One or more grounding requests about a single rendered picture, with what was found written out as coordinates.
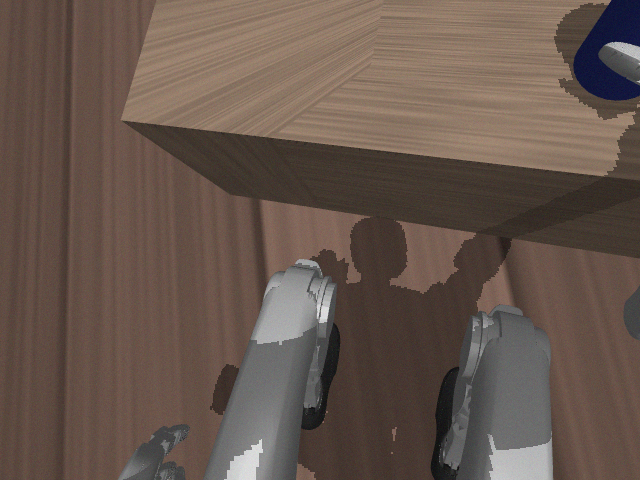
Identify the right robot arm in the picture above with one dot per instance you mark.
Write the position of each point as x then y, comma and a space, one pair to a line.
631, 314

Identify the left robot hand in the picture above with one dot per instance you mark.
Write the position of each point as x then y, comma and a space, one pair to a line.
146, 462

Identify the bottle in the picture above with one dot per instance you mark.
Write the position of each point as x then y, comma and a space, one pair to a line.
620, 22

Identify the right robot hand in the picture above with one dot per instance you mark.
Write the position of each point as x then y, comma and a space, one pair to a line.
623, 58

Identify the left robot foot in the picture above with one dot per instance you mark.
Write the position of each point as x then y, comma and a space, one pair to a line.
313, 417

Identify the right robot foot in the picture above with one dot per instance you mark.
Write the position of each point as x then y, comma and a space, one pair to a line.
443, 415

